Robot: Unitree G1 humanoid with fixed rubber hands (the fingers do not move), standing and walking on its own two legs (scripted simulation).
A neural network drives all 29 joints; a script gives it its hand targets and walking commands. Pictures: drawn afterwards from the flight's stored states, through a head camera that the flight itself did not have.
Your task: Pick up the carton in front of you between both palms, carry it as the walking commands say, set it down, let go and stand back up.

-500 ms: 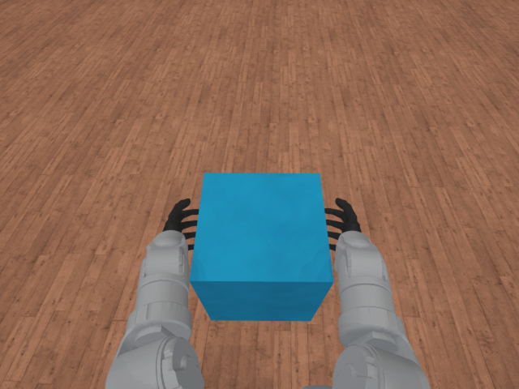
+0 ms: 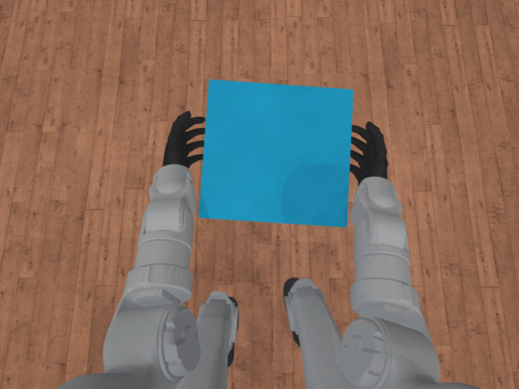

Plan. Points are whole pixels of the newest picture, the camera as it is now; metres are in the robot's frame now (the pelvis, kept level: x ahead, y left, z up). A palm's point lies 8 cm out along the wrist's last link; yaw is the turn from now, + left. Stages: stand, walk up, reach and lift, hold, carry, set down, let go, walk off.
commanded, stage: set down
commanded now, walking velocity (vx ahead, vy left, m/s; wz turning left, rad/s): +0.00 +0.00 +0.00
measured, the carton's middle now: (272, 165) +0.45 -0.05 -0.16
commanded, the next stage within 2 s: none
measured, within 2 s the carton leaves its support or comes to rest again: rests again in 1.62 s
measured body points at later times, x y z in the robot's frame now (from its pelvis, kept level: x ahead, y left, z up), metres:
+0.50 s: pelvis -0.03 -0.01 -0.13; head +0.27 -0.02 +0.21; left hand +0.51 +0.09 -0.23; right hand +0.44 -0.21 -0.23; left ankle +0.04 +0.10 -0.63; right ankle +0.08 -0.14 -0.63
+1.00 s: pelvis -0.04 +0.00 -0.22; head +0.33 +0.00 +0.03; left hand +0.56 +0.07 -0.39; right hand +0.46 -0.22 -0.38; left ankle +0.04 +0.10 -0.63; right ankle +0.08 -0.14 -0.63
